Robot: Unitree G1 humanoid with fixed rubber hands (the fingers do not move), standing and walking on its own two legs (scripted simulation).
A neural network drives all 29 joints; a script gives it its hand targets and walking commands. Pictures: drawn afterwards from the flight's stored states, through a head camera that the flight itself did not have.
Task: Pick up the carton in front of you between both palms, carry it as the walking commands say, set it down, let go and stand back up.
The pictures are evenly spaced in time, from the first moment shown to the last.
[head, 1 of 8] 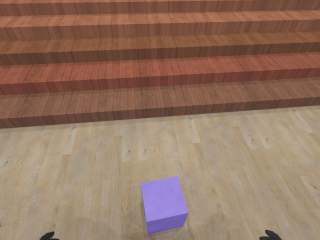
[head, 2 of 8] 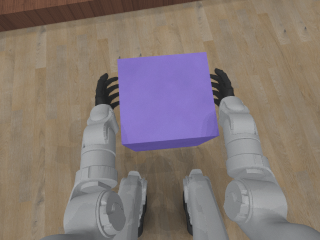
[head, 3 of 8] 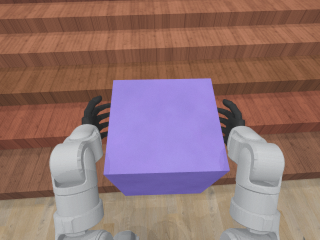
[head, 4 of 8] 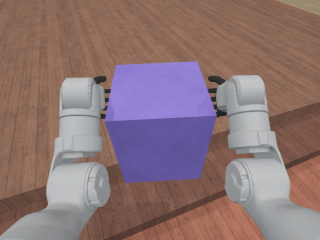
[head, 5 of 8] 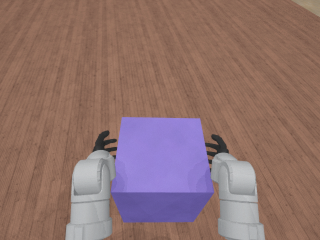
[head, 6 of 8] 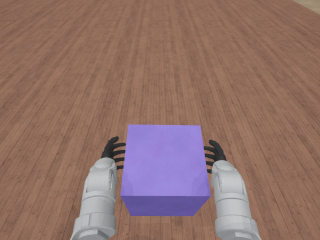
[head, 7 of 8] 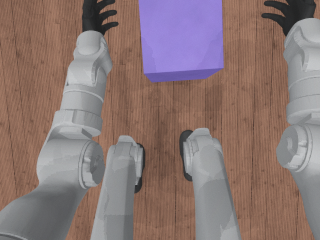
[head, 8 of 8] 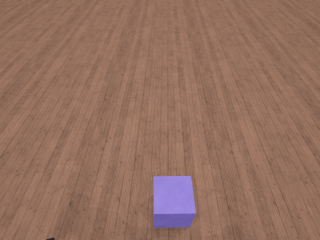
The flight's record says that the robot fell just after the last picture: no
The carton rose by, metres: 1.77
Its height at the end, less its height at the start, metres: +1.03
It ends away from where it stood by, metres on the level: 6.20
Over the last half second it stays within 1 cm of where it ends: yes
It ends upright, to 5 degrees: yes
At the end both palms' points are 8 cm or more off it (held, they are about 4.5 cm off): yes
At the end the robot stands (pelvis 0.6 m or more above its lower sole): yes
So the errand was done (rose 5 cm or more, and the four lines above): yes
